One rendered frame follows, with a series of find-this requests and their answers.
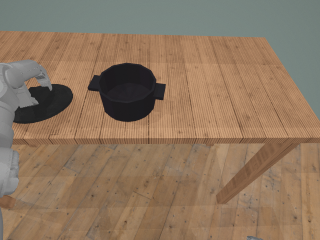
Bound lid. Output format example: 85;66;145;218
13;84;73;124

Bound robot left hand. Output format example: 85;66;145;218
8;59;52;108

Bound pot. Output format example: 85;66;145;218
87;62;166;122

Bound robot left forearm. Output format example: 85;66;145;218
0;62;25;148

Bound table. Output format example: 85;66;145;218
0;31;320;209

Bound knob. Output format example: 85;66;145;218
28;86;51;103

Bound left robot upper arm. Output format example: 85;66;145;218
0;147;20;240

